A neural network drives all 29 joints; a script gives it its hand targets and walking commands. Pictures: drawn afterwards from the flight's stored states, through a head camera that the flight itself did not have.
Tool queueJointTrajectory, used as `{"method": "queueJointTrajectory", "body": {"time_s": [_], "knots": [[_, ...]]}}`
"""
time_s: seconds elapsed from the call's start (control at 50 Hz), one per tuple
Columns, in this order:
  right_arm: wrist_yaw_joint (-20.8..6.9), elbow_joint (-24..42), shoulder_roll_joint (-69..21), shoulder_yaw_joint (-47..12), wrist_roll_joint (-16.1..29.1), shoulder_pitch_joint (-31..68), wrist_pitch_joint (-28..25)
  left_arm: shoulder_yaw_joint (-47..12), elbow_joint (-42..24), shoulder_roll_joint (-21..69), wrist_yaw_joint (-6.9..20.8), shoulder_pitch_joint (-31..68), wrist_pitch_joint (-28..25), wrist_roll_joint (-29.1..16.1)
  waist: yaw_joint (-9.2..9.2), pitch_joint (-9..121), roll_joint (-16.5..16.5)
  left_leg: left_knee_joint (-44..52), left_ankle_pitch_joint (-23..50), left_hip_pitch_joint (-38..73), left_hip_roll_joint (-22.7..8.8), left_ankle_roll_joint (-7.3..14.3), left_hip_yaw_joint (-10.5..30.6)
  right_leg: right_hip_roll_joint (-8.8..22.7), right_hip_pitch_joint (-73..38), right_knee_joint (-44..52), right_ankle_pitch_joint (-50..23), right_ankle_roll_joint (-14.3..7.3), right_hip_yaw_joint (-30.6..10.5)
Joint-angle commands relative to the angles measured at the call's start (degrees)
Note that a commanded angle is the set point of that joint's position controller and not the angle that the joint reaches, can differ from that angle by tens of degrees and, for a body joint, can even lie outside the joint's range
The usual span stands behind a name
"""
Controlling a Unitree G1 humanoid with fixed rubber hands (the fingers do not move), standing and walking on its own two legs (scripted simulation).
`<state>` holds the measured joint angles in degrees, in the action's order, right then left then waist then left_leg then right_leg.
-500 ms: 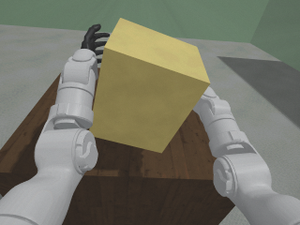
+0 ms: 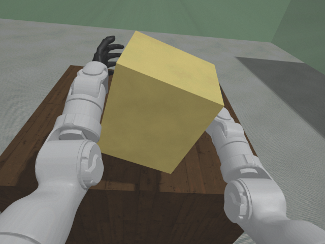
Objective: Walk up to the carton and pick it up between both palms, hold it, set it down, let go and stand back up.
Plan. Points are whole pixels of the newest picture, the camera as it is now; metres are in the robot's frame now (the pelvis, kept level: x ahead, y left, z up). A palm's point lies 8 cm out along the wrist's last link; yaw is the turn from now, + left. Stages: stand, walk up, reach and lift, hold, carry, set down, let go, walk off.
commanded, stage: set down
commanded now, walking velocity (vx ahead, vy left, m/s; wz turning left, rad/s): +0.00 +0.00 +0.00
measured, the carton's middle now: (154, 107) +0.39 +0.01 +0.19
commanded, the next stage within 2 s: none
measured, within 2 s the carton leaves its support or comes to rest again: neither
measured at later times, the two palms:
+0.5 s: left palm (102, 76) +0.44 +0.14 +0.23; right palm (210, 118) +0.38 -0.14 +0.16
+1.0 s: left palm (104, 81) +0.45 +0.14 +0.22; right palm (209, 126) +0.37 -0.14 +0.14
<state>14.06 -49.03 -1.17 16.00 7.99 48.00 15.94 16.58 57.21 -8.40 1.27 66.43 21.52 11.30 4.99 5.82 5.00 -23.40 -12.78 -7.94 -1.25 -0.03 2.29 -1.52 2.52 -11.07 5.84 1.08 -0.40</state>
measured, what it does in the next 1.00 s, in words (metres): stands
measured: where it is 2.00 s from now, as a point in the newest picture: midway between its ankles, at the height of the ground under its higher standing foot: outside the picture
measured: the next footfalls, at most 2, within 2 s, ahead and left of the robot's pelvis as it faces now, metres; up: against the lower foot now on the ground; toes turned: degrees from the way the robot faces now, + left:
none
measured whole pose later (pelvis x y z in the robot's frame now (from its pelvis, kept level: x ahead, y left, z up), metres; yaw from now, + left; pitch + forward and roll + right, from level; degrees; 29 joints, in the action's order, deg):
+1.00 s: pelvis +0.01 +0.00 +0.00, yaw +0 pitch -2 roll -2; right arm 14.4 -41.9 -9.0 23.3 -1.7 40.5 13.0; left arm 16.6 63.0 -9.4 6.1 65.2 15.2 11.3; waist 5.0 3.4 5.9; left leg -23.4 -13.3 -7.9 -1.0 0.0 2.0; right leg -1.2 3.0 -11.9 6.7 1.5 -0.4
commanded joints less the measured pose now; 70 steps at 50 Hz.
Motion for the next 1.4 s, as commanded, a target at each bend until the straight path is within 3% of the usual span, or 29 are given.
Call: {"method": "queueJointTrajectory", "body": {"time_s": [0.0,0.02,0.06,0.08,0.18,0.22,0.24,0.26,0.28,0.42,0.5,0.56,0.64,0.66,0.72,0.74,0.78,0.84,0.94,1.0,1.08,1.1,1.18,1.2,1.24,1.26,1.32,1.34,1.38], "knots": [[-3.9,22.9,-29.2,-12.8,-4.0,64.7,-7.4,-15.7,-1.3,40.5,11.9,30.5,-2.8,-7.7,9.7,23.3,-9.4,3.0,15.4,7.5,4.7,-3.8,-3.3,-0.6,-10.7,-3.5,-23.0,1.4,2.0],[-4.0,23.1,-28.9,-13.3,-4.4,64.6,-7.3,-14.4,1.8,39.9,12.1,27.9,-2.5,-7.0,8.67,21.7,-8.9,3.1,14.0,6.7,4.7,-3.4,-3.5,-0.1,-10.7,-3.6,-22.9,1.7,2.1],[-3.9,22.3,-28.7,-12.0,-4.9,64.9,-7.3,-14.3,2.6,39.6,12.5,28.8,-2.5,-6.5,9.89,21.0,-8.8,3.5,13.2,6.6,4.8,-3.4,-3.3,0.1,-9.9,-3.5,-22.3,1.8,1.9],[-3.9,22.7,-30.2,-12.2,-5.2,64.9,-7.4,-13.0,2.8,39.1,12.8,29.9,-3.1,-6.9,8.59,20.2,-7.2,4.2,10.8,4.5,5.0,-2.7,-3.9,0.6,-11.1,-3.5,-21.1,2.2,1.4],[-3.8,23.4,-30.8,-11.8,-7.1,63.6,-7.9,-13.0,3.5,38.8,13.2,28.8,-4.3,-6.6,8.67,21.2,-6.5,4.4,10.3,2.9,4.6,-2.5,-3.5,0.9,-12.3,-4.0,-23.1,2.2,1.7],[-3.9,22.8,-30.3,-10.0,-8.2,63.9,-8.0,-12.7,6.3,38.8,13.4,27.8,-4.3,-6.5,8.79,19.7,-7.4,4.6,8.6,2.6,4.6,-2.4,-3.5,0.8,-10.8,-3.6,-20.4,2.0,2.1],[-4.1,22.3,-30.8,-10.1,-8.4,62.6,-7.7,-12.1,4.9,37.5,13.6,29.6,-4.9,-6.0,8.62,20.5,-6.9,5.5,8.9,2.4,4.7,-2.3,-3.6,1.2,-11.8,-4.1,-21.5,2.3,1.7],[-4.3,24.4,-31.4,-10.4,-8.0,64.0,-8.7,-13.9,3.3,40.0,13.3,29.9,-5.0,-6.5,9.12,22.9,-9.4,4.8,11.1,3.2,4.5,-3.2,-3.3,0.9,-11.7,-4.7,-23.0,2.1,2.1],[-4.2,26.3,-32.5,-11.0,-8.3,65.2,-9.1,-14.4,2.3,39.4,13.2,31.4,-5.7,-7.0,8.62,26.2,-8.1,4.8,11.5,3.2,4.4,-2.8,-3.7,1.0,-13.1,-5.4,-24.1,2.1,1.9],[-4.5,23.3,-31.1,-9.4,-10.4,60.9,-8.8,-14.8,5.5,40.1,13.2,28.1,-6.0,-5.8,9.71,22.7,-11.5,3.8,14.2,5.5,4.1,-4.0,-3.1,0.8,-9.6,-5.2,-23.4,1.5,2.6],[-4.3,23.0,-31.5,-8.8,-12.1,59.3,-8.5,-12.3,6.7,37.6,14.3,27.1,-6.5,-5.5,9.06,20.2,-7.7,5.1,10.4,1.9,4.4,-2.8,-3.6,1.7,-12.3,-5.1,-24.2,2.7,1.8],[-4.3,24.6,-32.8,-10.7,-11.5,56.3,-9.0,-12.8,2.7,38.6,14.4,27.6,-6.8,-4.8,8.84,24.3,-9.5,3.4,16.3,4.9,4.3,-3.5,-4.2,1.2,-13.3,-6.4,-28.8,2.7,1.8],[-4.5,25.8,-33.2,-11.2,-11.8,57.2,-9.6,-12.9,3.2,39.8,14.3,26.1,-6.5,-4.2,8.37,25.1,-11.0,3.0,18.6,4.9,4.5,-3.8,-3.8,1.6,-12.8,-6.8,-30.5,2.7,2.1],[-4.4,27.9,-33.7,-13.3,-11.4,56.5,-9.8,-13.3,1.7,39.8,14.3,25.1,-6.8,-4.4,7.49,25.7,-9.3,2.7,20.8,5.4,4.2,-3.8,-3.8,1.3,-14.2,-7.2,-32.7,2.9,2.1],[-4.0,27.5,-33.2,-13.6,-11.6,54.5,-9.8,-12.1,3.1,38.8,14.7,21.6,-6.0,-3.7,7.62,23.8,-8.1,2.8,18.6,3.8,4.7,-3.1,-4.1,1.7,-15.2,-7.1,-33.4,3.2,1.7],[-4.1,29.4,-33.8,-14.5,-11.2,55.5,-10.4,-13.2,1.8,40.6,14.6,22.3,-6.0,-4.2,7.49,26.9,-9.4,2.3,20.6,3.9,4.7,-3.6,-3.8,1.9,-15.6,-7.7,-35.0,3.1,1.8],[-4.1,28.3,-33.2,-13.2,-12.0,54.8,-10.4,-12.4,1.8,39.9,14.9,22.6,-5.9,-3.5,8.37,23.9,-10.2,2.3,22.3,4.9,4.5,-4.0,-3.7,1.7,-14.5,-7.5,-34.4,3.1,2.0],[-4.7,28.3,-32.6,-12.8,-11.9,55.0,-10.9,-12.2,2.6,39.6,14.7,23.3,-6.2,-3.3,7.4,22.7,-10.7,2.6,20.2,6.3,4.0,-4.1,-3.9,1.3,-11.0,-6.2,-27.4,2.5,2.4],[-4.9,29.3,-33.2,-13.2,-12.4,54.2,-12.1,-14.5,0.7,40.8,14.5,22.6,-6.7,-4.1,7.58,27.0,-11.7,1.1,26.4,9.2,3.3,-4.8,-3.4,0.8,-9.3,-6.3,-29.4,2.2,2.8],[-5.0,26.9,-31.9,-10.1,-14.5,54.3,-12.3,-13.1,4.4,40.0,14.8,21.9,-6.7,-3.5,7.69,20.9,-11.7,1.6,22.3,8.4,3.2,-4.9,-4.1,0.9,-7.1,-4.6,-22.7,1.7,3.0],[-5.4,26.5,-33.0,-9.6,-15.4,53.4,-12.0,-10.0,5.1,37.8,15.4,21.8,-7.5,-2.2,6.17,20.2,-9.4,4.1,15.4,4.0,4.0,-3.3,-5.0,1.7,-10.2,-5.4,-23.8,2.8,2.3],[-5.5,25.8,-32.9,-8.7,-15.8,53.0,-12.3,-10.5,4.6,38.2,15.4,22.3,-7.6,-1.9,7.19,20.9,-10.4,4.6,14.5,4.3,3.9,-3.5,-4.7,1.7,-10.3,-5.3,-22.4,2.8,2.7],[-6.2,23.3,-31.6,-5.4,-18.2,52.4,-12.2,-9.0,7.2,36.6,15.5,22.8,-7.9,-1.2,6.77,14.9,-10.1,6.7,7.7,3.2,3.7,-3.1,-5.6,1.3,-7.2,-4.0,-12.9,2.0,3.8],[-6.3,24.0,-32.3,-5.7,-18.2,51.8,-12.2,-8.6,6.8,36.5,15.5,20.8,-7.7,-1.0,6.24,16.0,-8.8,7.0,7.6,2.7,4.0,-2.6,-5.8,1.5,-9.3,-4.3,-14.6,2.2,3.3],[-6.8,25.3,-32.6,-5.2,-19.3,53.2,-12.6,-7.4,7.2,36.0,15.3,22.5,-8.8,-0.3,4.83,17.8,-10.0,7.2,6.0,1.0,3.8,-2.8,-6.3,1.5,-9.5,-4.2,-12.8,2.1,3.1],[-7.0,24.4,-32.8,-4.8,-19.9,52.5,-12.6,-9.0,6.8,36.6,15.4,23.2,-9.1,-1.4,5.93,17.9,-10.3,7.7,5.3,1.2,3.5,-2.7,-5.9,1.2,-8.3,-4.2,-12.2,2.0,3.5],[-7.5,25.7,-33.7,-5.6,-20.4,51.3,-13.6,-9.7,3.1,37.2,14.8,23.9,-10.5,-0.6,5.36,22.0,-11.4,6.7,8.8,2.4,3.8,-3.2,-6.6,1.3,-9.5,-5.0,-15.1,2.0,3.5],[-7.4,25.0,-32.9,-5.1,-21.2,51.7,-13.4,-7.5,7.9,35.2,15.2,20.6,-10.1,-0.4,4.26,18.0,-9.2,7.2,6.3,0.5,3.7,-2.5,-7.0,1.5,-9.5,-4.9,-14.4,2.2,2.9],[-7.6,23.7,-32.7,-4.0,-21.9,50.5,-12.9,-5.2,8.6,34.4,15.3,19.8,-9.8,1.2,4.36,16.3,-8.9,8.0,4.6,-0.1,3.9,-2.3,-7.1,1.8,-9.8,-5.0,-12.8,2.7,3.2]]}}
